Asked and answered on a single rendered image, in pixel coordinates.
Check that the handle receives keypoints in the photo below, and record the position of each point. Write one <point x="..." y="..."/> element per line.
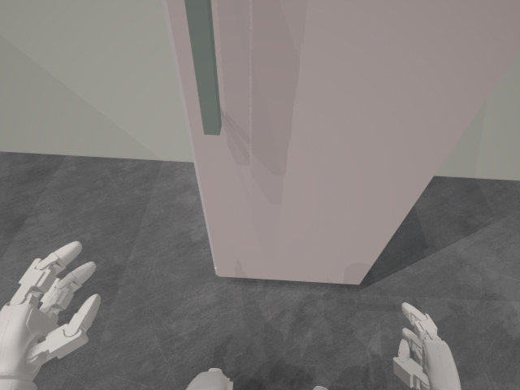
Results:
<point x="201" y="32"/>

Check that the left robot hand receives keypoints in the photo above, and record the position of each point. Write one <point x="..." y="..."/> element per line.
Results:
<point x="22" y="323"/>

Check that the right robot hand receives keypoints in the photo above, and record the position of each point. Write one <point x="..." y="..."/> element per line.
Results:
<point x="434" y="368"/>

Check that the fridge door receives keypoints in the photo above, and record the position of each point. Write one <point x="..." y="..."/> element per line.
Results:
<point x="336" y="115"/>

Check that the left robot thigh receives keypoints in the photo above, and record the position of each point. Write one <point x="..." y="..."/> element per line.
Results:
<point x="210" y="380"/>

